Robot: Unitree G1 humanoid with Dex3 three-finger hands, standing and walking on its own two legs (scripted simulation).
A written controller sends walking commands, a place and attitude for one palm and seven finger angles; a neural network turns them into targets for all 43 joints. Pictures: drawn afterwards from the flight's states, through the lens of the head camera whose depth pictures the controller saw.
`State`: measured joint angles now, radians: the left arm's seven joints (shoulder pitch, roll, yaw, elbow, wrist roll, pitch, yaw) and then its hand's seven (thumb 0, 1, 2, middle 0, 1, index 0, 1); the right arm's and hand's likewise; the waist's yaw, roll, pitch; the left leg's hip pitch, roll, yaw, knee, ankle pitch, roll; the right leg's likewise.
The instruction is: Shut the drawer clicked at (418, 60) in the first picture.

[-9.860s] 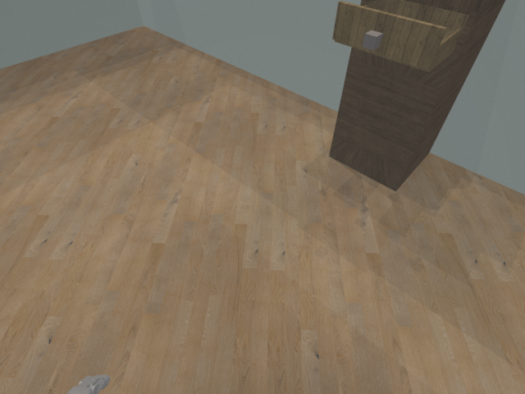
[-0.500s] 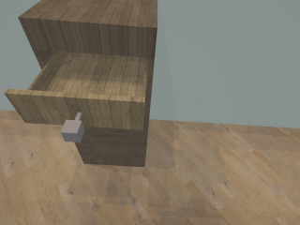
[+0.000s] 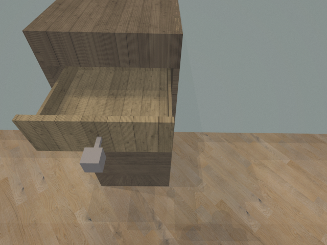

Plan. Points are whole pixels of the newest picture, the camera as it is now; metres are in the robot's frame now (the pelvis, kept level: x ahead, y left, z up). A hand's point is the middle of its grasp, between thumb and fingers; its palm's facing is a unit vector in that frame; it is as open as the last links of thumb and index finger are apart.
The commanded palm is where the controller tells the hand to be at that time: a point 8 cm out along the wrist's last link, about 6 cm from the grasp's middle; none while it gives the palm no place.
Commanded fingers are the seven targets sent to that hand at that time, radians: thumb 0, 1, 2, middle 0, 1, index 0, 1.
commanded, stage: look again from close up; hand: left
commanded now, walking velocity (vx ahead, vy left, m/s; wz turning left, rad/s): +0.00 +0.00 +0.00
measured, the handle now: (95, 152) +0.32 +0.19 +0.05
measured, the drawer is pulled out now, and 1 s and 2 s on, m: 0.23 0.23 0.23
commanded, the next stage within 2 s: shuffle to correct the standing spot in 0.10 s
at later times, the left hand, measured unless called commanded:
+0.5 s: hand out of the picture -0.02 +0.17 -0.17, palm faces +0.02 -0.97 -0.24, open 7.4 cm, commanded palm none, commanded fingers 0.00 0.90 0.90 -0.20 -0.30 -0.20 -0.30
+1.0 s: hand out of the picture +0.00 +0.11 -0.17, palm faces +0.00 -0.98 -0.19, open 7.3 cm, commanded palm none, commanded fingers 0.00 0.90 0.90 -0.20 -0.30 -0.20 -0.30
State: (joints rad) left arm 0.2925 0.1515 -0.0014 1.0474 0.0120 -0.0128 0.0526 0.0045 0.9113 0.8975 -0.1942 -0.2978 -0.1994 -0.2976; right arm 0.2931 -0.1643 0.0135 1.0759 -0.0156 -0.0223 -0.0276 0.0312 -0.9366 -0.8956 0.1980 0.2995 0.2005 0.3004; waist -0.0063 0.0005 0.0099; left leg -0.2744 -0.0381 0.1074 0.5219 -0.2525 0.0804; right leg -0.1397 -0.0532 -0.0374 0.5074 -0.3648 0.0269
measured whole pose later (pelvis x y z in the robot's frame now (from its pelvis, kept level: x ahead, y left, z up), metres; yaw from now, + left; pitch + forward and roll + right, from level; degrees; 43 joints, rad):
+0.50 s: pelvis -0.01 -0.01 +0.00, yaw +0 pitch +0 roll +0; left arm 0.33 0.16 -0.02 1.05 0.01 0.00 0.04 0.01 0.91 0.90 -0.20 -0.30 -0.20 -0.30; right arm 0.25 -0.20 0.01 1.01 -0.01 0.00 -0.02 0.01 -0.92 -0.90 0.20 0.30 0.20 0.30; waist 0.00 0.04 0.03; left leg -0.29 -0.02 0.09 0.54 -0.24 0.06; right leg -0.16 -0.03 -0.05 0.53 -0.36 0.01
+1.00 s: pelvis +0.00 -0.06 +0.01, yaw +0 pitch -1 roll +1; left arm 0.30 0.16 -0.03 1.09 0.00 -0.02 0.04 0.01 0.91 0.90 -0.20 -0.30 -0.20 -0.30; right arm 0.26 -0.17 0.03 1.13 -0.01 -0.01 -0.02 0.00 -0.91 -0.90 0.20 0.30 0.20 0.30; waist 0.00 -0.02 0.04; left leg -0.21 0.03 0.08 0.45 -0.20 -0.01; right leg -0.09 0.03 -0.06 0.45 -0.34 -0.06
